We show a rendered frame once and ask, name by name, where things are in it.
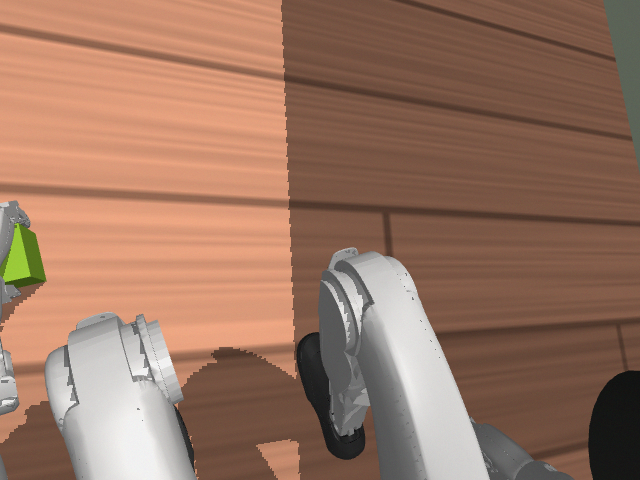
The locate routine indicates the left robot hand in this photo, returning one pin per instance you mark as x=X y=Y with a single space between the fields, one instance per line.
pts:
x=10 y=214

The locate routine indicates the left robot arm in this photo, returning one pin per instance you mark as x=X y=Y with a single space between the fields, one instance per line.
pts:
x=8 y=392

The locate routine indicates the right robot hand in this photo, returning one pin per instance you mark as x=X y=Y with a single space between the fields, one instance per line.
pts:
x=503 y=457

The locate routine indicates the right robot foot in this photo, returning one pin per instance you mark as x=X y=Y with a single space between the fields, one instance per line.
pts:
x=316 y=385

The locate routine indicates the left robot foot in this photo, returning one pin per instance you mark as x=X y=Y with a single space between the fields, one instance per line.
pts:
x=186 y=437

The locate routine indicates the right robot arm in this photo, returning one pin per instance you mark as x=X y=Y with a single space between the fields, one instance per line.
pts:
x=540 y=470

